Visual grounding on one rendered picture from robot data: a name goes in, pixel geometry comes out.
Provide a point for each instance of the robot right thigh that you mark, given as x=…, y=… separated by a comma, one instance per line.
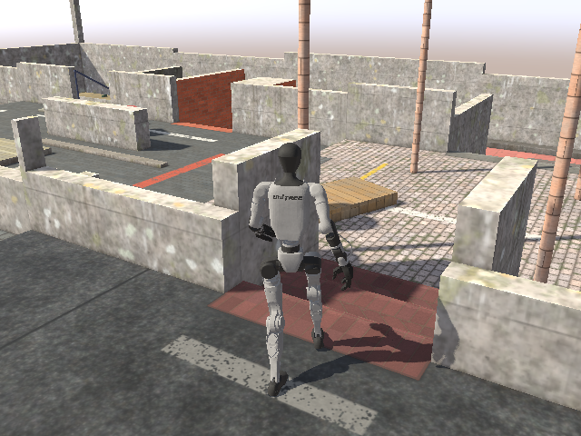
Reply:
x=312, y=267

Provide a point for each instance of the robot left hand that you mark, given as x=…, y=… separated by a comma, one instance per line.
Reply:
x=267, y=230

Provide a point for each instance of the right robot forearm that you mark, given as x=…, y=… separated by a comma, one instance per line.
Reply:
x=336, y=246

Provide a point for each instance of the robot right upper arm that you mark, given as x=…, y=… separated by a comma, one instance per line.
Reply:
x=323, y=210

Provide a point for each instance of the robot left thigh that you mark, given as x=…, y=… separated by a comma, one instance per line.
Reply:
x=273, y=290

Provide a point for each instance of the robot left upper arm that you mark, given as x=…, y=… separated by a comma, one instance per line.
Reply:
x=257, y=205

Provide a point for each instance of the left robot forearm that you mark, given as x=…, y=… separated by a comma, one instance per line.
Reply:
x=258, y=231

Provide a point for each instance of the robot right hand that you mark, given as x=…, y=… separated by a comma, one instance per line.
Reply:
x=348, y=272

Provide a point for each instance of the robot thigh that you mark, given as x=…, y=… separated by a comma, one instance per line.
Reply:
x=273, y=290
x=312, y=267

